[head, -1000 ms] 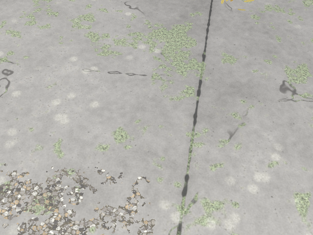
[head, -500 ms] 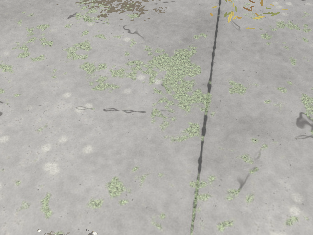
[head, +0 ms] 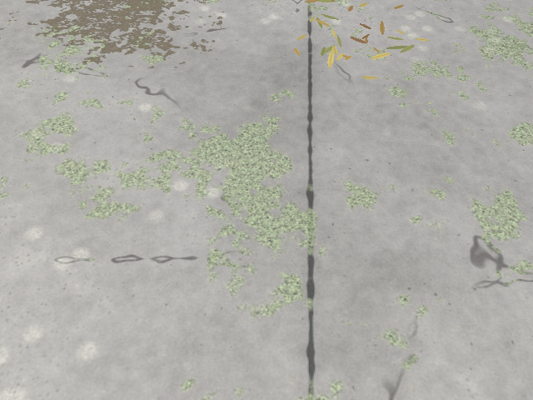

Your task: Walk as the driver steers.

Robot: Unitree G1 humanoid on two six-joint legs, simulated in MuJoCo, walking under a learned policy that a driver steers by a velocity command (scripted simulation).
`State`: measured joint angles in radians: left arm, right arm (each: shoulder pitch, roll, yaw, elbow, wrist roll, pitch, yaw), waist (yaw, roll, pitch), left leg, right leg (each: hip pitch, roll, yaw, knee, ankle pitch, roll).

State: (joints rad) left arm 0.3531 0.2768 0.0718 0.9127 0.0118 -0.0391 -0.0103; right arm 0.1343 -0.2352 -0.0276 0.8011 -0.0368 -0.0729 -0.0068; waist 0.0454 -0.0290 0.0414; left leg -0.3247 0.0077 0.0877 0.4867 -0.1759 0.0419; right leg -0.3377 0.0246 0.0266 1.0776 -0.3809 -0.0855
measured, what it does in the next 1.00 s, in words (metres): walks ahead: right foot, then left foot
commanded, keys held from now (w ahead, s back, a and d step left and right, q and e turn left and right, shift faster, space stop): w+e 0.12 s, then no key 0.88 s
